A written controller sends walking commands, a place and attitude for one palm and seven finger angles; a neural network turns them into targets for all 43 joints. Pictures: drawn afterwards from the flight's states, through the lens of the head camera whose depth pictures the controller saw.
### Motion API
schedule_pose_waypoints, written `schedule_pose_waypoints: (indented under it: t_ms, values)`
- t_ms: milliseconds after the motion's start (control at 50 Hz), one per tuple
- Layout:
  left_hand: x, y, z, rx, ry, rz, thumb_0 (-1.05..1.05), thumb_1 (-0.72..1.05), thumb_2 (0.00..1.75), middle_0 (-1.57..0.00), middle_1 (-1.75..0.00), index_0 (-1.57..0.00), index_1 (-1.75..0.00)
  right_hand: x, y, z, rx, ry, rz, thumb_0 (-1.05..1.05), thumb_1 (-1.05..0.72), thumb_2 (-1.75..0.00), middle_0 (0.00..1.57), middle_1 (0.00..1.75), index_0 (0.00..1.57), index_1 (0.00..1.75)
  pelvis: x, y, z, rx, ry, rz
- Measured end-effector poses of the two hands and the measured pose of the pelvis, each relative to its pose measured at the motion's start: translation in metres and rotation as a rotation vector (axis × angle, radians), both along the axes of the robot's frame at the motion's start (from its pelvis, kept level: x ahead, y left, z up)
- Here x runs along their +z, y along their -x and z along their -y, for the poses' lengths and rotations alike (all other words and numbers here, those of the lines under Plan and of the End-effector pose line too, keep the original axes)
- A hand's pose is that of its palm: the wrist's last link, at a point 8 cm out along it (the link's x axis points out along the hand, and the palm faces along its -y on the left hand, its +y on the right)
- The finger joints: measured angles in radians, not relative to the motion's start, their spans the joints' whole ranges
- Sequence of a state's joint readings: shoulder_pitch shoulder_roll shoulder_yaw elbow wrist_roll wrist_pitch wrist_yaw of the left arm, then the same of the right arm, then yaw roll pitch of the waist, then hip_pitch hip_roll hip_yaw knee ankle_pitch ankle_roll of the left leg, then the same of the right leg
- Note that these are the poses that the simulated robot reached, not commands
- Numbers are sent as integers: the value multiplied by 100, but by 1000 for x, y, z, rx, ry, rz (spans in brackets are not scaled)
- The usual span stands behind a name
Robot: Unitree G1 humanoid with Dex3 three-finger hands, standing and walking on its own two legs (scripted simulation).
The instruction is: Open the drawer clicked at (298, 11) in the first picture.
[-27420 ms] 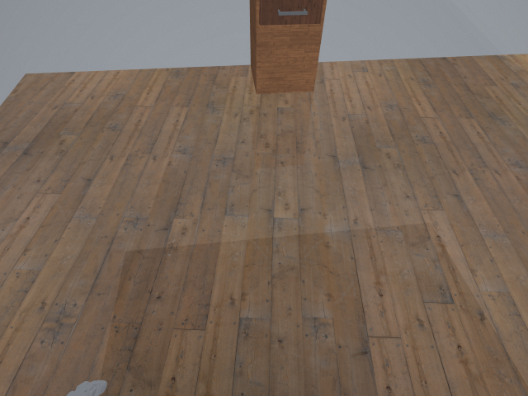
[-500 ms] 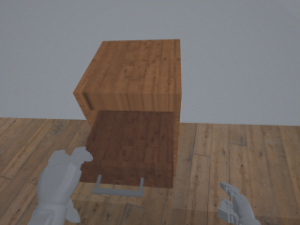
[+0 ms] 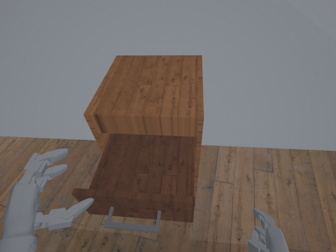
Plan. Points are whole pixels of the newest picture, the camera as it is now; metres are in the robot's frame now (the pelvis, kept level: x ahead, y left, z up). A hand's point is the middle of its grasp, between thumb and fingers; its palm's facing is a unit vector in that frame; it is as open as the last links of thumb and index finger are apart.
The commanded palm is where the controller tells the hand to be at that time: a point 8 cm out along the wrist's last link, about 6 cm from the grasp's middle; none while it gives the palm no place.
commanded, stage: draw the hand back to the body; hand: left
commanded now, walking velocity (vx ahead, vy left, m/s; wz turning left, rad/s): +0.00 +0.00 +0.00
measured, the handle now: (133, 220) +0.26 +0.16 -0.21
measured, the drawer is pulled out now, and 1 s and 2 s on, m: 0.26 0.26 0.26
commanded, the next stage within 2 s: step back with the hand held close in 0.50 s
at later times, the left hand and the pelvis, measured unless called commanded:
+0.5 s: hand (37, 200) +0.17 +0.24 +0.15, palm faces +0.40 -0.83 -0.39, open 7.6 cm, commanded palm +0.12 +0.28 +0.18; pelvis -0.01 +0.00 +0.00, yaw +0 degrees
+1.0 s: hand (28, 210) +0.15 +0.25 +0.15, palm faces +0.26 -0.80 -0.55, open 7.4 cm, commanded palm +0.09 +0.29 +0.18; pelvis -0.04 +0.01 +0.00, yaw +1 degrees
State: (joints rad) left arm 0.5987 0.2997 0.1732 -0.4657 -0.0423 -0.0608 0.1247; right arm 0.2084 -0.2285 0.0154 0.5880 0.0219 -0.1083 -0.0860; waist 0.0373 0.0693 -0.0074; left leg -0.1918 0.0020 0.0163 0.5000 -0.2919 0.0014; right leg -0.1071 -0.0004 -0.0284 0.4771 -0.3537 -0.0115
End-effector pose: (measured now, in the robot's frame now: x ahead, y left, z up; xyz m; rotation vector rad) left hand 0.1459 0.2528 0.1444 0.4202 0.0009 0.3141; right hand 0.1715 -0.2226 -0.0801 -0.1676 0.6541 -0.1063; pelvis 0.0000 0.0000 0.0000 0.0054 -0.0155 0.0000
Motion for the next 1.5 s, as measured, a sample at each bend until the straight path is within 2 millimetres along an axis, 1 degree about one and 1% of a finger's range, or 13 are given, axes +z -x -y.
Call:
schedule_pose_waypoints:
  t_ms: [160,260,300,380,500,620,740,860,980,1120,1300,1420,1500]
  values:
    - [24,7,-16,44,-60,77,0,35,67,-25,-66,-25,-65,7,-13,-6,12,-10,30,1,-90,-90,20,30,20,30,2,1,0,1,2,9]
    - [39,13,-24,67,-88,135,0,53,74,-24,-54,-23,-54,11,-17,-11,26,-19,45,1,-90,-90,20,30,20,30,3,4,0,2,4,18]
    - [39,15,-25,75,-82,143,0,60,77,-23,-50,-23,-50,12,-17,-13,30,-22,46,1,-90,-90,20,30,20,30,3,5,0,3,5,21]
    - [31,18,-25,79,-51,125,0,73,83,-22,-41,-22,-41,12,-14,-13,34,-18,39,1,-90,-90,20,30,20,30,3,8,-1,3,5,25]
    - [26,21,-23,68,-35,103,1,84,87,-22,-34,-21,-34,11,-6,-11,28,-3,24,1,-90,-90,20,30,20,30,4,12,-1,3,7,29]
    - [30,22,-24,63,-48,116,1,88,89,-21,-32,-21,-31,9,2,-8,17,0,12,1,-90,-90,20,30,20,30,4,14,-1,3,8,34]
    - [45,18,-31,30,-141,147,1,89,90,-21,-31,-21,-31,4,12,-5,10,8,-46,1,-90,-90,20,30,20,30,4,21,-4,11,19,-6]
    - [36,18,-28,-34,-161,54,1,89,90,-21,-31,-21,-30,-3,25,1,-38,15,-111,1,-90,-90,20,30,20,30,4,29,-10,5,15,-44]
    - [31,28,-32,-57,-178,15,1,89,90,-22,-31,-21,-31,-6,35,0,-59,30,-142,1,-90,-90,20,30,20,30,1,39,-13,9,16,-58]
    - [36,45,-35,-42,-183,73,1,89,90,-22,-31,-21,-30,-2,41,-7,-35,37,-116,1,-90,-90,20,30,20,30,-2,55,-11,17,20,-64]
    - [34,68,-35,-35,-151,138,1,89,90,-22,-31,-21,-30,5,53,-10,-16,52,-72,1,-90,-90,20,30,20,30,-6,74,-11,23,38,-63]
    - [32,76,-41,-33,-153,169,1,89,90,-22,-31,-21,-30,7,68,-9,-20,79,-75,1,-90,-90,20,30,20,30,-7,83,-13,23,39,-63]
    - [33,79,-41,-39,-184,178,1,89,90,-21,-31,-21,-30,4,76,-10,-8,74,-66,1,-90,-90,20,30,20,30,-10,90,-11,21,33,-66]
